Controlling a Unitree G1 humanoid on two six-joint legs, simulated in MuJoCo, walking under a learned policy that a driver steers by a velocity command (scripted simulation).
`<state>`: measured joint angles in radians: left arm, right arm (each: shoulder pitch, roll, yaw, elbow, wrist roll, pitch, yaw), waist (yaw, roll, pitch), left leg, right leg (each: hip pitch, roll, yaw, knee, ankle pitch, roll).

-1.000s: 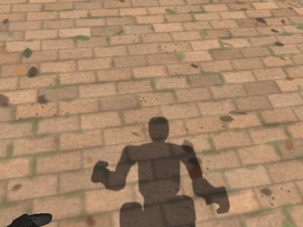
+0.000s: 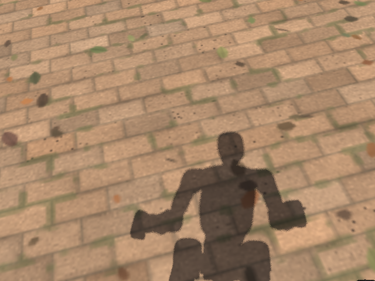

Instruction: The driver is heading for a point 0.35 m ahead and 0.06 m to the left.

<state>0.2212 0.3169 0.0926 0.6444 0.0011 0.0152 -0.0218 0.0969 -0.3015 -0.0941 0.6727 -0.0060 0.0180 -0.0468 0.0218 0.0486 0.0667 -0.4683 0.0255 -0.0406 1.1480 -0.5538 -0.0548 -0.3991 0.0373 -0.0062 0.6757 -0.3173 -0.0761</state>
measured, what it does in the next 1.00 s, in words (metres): walks ahead, turning left: left foot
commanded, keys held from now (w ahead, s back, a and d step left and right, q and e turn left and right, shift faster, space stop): e+shift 0.02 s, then shift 0.04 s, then q+shift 0.10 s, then w+q+shift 0.36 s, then shift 0.48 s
